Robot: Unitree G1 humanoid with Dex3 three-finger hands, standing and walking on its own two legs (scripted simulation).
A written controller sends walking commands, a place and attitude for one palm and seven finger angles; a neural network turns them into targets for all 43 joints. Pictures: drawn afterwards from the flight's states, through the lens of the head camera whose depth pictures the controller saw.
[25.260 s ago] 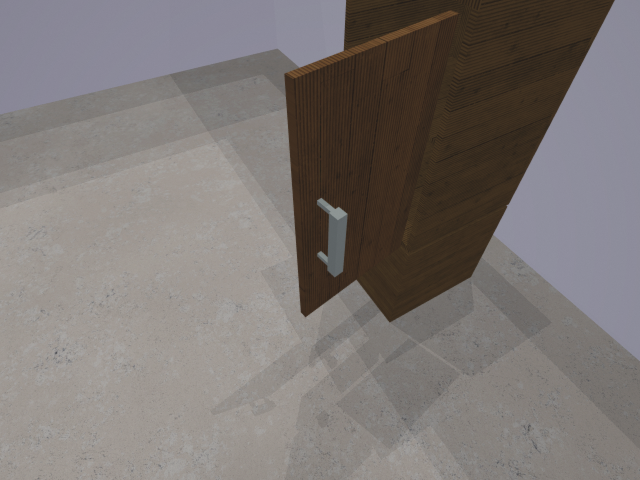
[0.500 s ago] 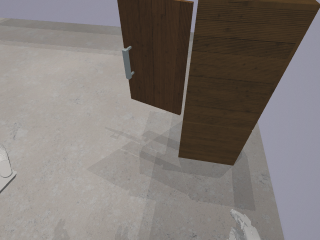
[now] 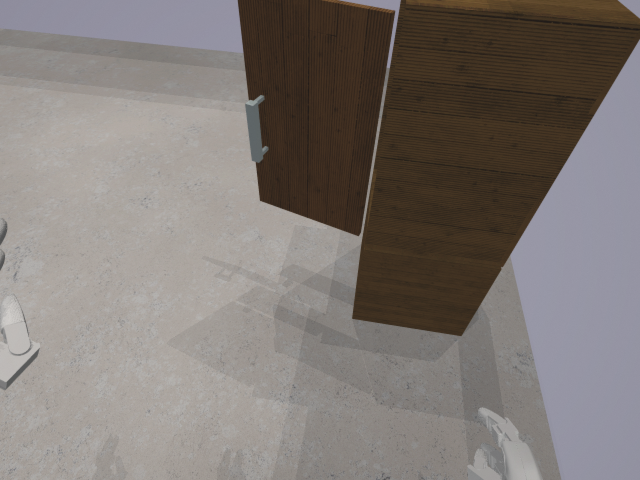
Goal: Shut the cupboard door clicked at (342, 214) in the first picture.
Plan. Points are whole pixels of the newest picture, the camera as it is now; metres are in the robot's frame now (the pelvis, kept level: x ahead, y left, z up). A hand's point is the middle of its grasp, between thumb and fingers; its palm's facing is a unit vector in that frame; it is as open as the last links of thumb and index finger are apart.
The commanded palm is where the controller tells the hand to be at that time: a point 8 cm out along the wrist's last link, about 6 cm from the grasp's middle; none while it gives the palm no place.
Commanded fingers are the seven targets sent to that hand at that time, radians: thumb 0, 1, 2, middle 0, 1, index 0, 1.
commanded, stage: stop stepping back and stand still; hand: left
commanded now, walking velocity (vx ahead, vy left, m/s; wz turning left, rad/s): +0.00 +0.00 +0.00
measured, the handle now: (258, 129) +0.93 +0.20 -0.06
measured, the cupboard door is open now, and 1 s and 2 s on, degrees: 74 74 74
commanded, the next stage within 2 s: let the arm hang, fingers relaxed in 0.42 s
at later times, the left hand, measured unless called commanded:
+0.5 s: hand out of the picture +0.18 +0.29 +0.15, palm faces +0.44 -0.78 -0.44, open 7.5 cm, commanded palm none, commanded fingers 0.00 0.90 0.90 -0.20 -0.30 -0.20 -0.30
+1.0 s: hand out of the picture -0.08 +0.21 -0.17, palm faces +0.04 -0.98 -0.19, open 7.2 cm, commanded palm none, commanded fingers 0.00 0.90 0.90 -0.20 -0.30 -0.20 -0.30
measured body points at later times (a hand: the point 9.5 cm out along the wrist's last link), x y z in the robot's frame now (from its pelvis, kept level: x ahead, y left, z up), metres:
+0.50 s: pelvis -0.02 +0.02 +0.00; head -0.02 +0.03 +0.45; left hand +0.15 +0.33 +0.18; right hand +0.14 -0.21 -0.08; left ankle +0.02 +0.12 -0.74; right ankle -0.05 -0.10 -0.74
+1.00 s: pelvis -0.03 +0.02 +0.00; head +0.00 +0.03 +0.45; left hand -0.08 +0.26 -0.16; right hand -0.02 -0.24 -0.14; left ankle +0.02 +0.12 -0.74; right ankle -0.05 -0.10 -0.74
